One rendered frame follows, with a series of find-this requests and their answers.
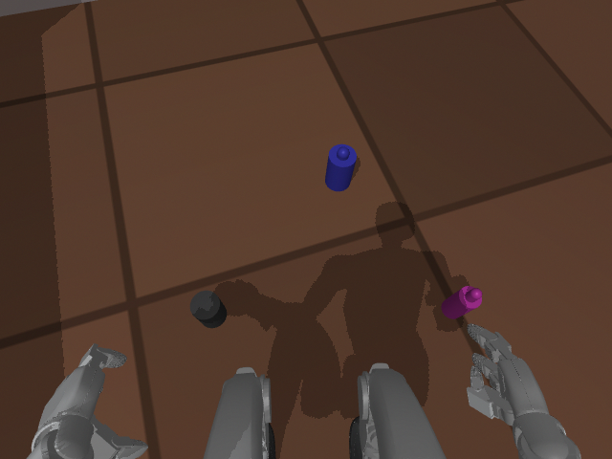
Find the left robot arm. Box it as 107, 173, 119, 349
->
26, 415, 94, 459

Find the left robot hand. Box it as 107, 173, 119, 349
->
38, 343, 148, 459

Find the right robot hand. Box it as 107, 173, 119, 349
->
467, 323, 550, 426

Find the right robot arm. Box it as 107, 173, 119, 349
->
513, 412, 581, 459

